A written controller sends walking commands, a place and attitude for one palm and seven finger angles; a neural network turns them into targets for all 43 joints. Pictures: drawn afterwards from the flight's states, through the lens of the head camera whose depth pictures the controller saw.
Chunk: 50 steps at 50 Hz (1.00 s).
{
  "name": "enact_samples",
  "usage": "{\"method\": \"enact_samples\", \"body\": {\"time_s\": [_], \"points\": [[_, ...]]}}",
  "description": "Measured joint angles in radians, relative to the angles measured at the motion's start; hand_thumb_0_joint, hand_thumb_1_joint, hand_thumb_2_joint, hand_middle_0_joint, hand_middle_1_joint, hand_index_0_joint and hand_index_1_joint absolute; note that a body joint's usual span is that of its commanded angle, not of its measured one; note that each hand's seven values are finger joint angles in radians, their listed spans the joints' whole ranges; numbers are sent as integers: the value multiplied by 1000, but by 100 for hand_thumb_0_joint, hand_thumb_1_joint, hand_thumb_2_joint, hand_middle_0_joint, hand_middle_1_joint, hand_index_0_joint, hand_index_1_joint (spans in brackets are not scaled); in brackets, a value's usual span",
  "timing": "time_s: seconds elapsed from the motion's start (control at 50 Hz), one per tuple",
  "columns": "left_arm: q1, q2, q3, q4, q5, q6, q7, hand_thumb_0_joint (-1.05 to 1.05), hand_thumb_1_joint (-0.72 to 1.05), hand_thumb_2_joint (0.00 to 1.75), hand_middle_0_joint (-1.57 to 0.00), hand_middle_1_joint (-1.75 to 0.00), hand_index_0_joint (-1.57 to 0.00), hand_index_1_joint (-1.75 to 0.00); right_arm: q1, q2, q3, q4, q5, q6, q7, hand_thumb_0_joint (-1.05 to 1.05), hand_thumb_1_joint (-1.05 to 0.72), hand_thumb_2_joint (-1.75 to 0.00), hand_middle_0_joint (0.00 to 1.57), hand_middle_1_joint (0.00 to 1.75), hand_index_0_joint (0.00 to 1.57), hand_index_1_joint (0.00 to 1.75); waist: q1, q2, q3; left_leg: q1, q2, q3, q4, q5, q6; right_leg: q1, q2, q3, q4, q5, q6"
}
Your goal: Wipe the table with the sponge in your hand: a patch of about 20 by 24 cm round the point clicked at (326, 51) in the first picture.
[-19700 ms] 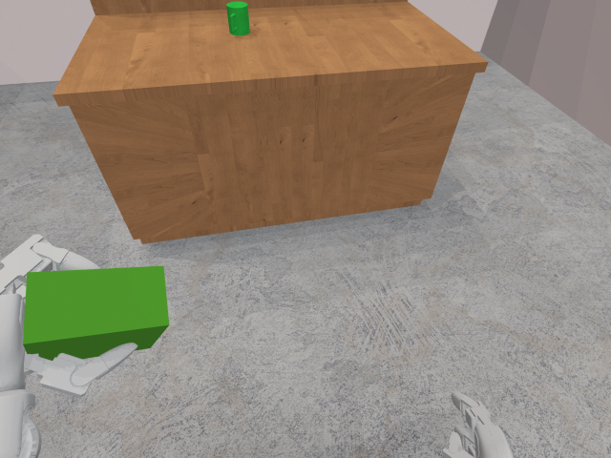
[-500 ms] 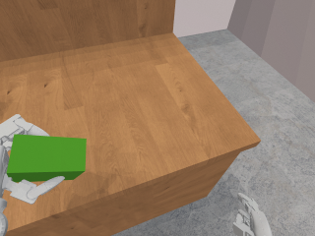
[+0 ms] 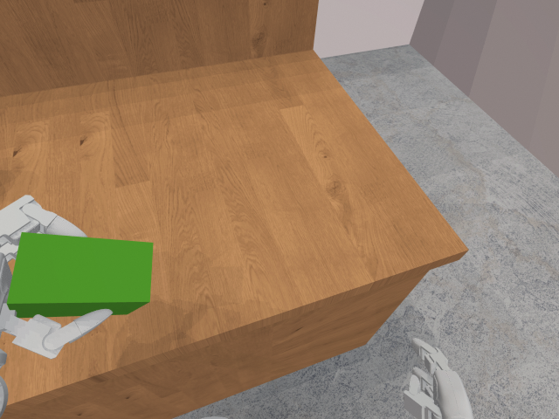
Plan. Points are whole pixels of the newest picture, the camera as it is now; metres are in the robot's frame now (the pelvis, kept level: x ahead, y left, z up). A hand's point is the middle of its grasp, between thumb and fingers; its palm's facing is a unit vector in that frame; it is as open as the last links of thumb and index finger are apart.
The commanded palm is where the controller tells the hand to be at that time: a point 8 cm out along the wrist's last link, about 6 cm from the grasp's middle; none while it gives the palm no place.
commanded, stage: shuffle to correct the standing spot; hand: left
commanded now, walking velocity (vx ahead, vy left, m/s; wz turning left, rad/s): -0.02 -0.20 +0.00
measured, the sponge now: (101, 280) +0.23 +0.21 +0.14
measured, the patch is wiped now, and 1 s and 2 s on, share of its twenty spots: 0.00 0.00 0.00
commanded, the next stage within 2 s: come to a stop and stand still in 1.50 s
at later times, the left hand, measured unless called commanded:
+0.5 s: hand (58, 281) +0.22 +0.24 +0.16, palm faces +0.28 -0.85 -0.45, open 10.2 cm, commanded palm +0.16 +0.28 +0.18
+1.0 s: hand (43, 287) +0.21 +0.25 +0.16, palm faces +0.30 -0.84 -0.44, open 10.2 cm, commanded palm +0.15 +0.29 +0.18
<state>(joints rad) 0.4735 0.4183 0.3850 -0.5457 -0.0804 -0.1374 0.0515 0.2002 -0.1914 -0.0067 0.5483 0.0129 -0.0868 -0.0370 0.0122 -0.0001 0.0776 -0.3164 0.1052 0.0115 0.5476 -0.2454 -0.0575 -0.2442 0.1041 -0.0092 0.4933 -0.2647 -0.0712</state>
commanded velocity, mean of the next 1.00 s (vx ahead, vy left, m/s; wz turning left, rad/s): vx -0.02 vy -0.20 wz -0.03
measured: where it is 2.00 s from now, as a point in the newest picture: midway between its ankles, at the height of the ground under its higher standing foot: outside the picture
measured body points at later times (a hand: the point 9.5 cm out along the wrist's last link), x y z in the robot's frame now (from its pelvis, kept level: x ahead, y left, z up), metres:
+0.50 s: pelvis -0.01 +0.00 +0.00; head +0.04 +0.01 +0.44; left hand +0.20 +0.28 +0.19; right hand +0.17 -0.24 -0.08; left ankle +0.02 +0.16 -0.73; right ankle +0.00 -0.07 -0.73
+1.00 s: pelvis -0.01 +0.01 +0.00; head +0.03 +0.02 +0.45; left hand +0.19 +0.29 +0.18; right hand +0.16 -0.22 -0.08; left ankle +0.02 +0.16 -0.73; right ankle +0.00 -0.07 -0.73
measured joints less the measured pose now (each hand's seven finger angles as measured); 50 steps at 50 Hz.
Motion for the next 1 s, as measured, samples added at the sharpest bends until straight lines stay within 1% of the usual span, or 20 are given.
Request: {"method": "enact_samples", "body": {"time_s": [0.1, 0.26, 0.42, 0.48, 0.58, 0.66, 0.74, 0.86, 1.0], "points": [[-10, 8, 7, -4, 0, -3, -1, -2, -50, 103, -70, -135, -73, -133, -5, 3, 1, -5, 1, -1, 4, 1, -90, -90, 20, 30, 20, 30, -2, 5, 4, -2, 1, -5, 2, 1, -1, 3, 2, -5, -6, 3, -2], [21, 9, 7, -8, -6, 0, -2, -2, -50, 103, -70, -135, -73, -133, -5, -4, -2, -7, 4, 5, 4, 1, -90, -90, 20, 30, 20, 30, -9, 10, -4, -6, 3, -10, 13, -5, 0, 2, 4, -9, 2, -1, -6], [13, 0, 10, -6, -7, 0, -1, -2, -50, 103, -70, -135, -73, -133, -2, -14, -12, -6, 5, 10, 1, 1, -90, -90, 20, 30, 20, 30, 1, 4, -4, -17, 11, 1, 35, -14, -1, -15, 10, 1, 25, -5, -5], [0, 2, 12, -5, -5, -2, -1, -2, -50, 103, -70, -135, -73, -133, -3, -12, -13, -8, 4, 9, 2, 1, -91, -90, 20, 30, 20, 30, 0, 4, 2, -20, 14, 3, 38, -12, -2, -19, 13, 4, 25, -1, -3], [3, 11, 16, -17, -4, -5, -4, -2, -50, 103, -70, -135, -73, -133, 0, -5, -11, -14, 4, 7, 6, 1, -90, -90, 20, 30, 20, 30, -10, 7, 7, -24, 18, 2, 39, -7, -2, -21, 17, 3, 21, 7, -5], [28, 19, 19, -30, -8, -10, -5, -2, -50, 103, -70, -135, -73, -133, 8, -5, -10, -13, 5, 7, 7, 1, -90, -90, 20, 30, 20, 30, -19, 11, 1, -30, 18, 0, 47, -10, 4, -24, 17, 1, 26, 6, -8], [48, 20, 19, -27, -13, -9, -2, -2, -50, 103, -70, -135, -73, -133, 19, -10, -11, -3, 5, 11, 4, 1, -90, -90, 20, 30, 20, 30, -23, 10, -10, -31, 11, 0, 51, -14, 12, -27, 11, 0, 35, 0, -6], [36, 2, 14, 5, -8, 1, 7, -2, -50, 103, -70, -135, -73, -133, 33, -14, -8, 11, 5, 13, -4, 1, -91, -90, 20, 30, 20, 30, -15, 9, -20, -26, 3, 2, 37, -7, 12, -21, 2, 2, 22, 4, 5], [4, -8, 6, 10, 3, 8, 10, -2, -50, 103, -70, -134, -73, -133, 22, 0, -1, 6, 4, 3, 2, 1, -90, -90, 20, 30, 20, 30, -6, 7, -8, -14, 2, 1, 18, 3, 9, -5, 0, 1, -3, 16, 8]]}}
